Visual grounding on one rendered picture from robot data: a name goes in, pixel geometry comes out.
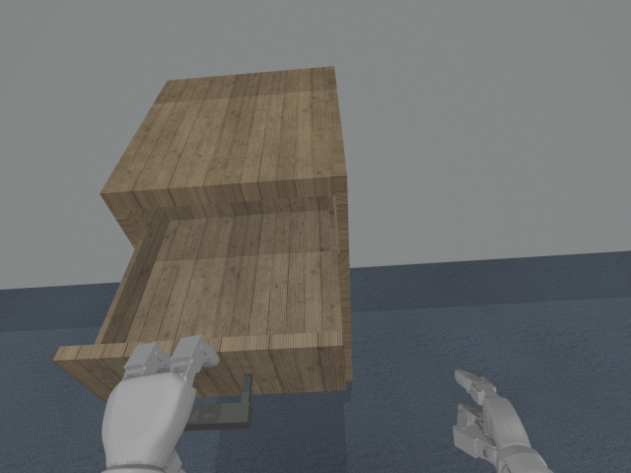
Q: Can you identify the right robot hand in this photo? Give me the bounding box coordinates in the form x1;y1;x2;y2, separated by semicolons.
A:
453;370;531;469

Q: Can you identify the left robot hand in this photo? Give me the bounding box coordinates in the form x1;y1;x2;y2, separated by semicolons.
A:
102;334;220;473

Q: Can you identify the drawer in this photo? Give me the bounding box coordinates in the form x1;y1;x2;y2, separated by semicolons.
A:
52;195;346;402

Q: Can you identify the right robot forearm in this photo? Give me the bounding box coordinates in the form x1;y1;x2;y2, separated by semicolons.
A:
496;444;554;473

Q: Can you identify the handle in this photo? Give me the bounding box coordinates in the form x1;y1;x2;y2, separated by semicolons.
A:
183;373;253;432

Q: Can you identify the cabinet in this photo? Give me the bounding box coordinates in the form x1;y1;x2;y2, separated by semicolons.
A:
100;66;353;381

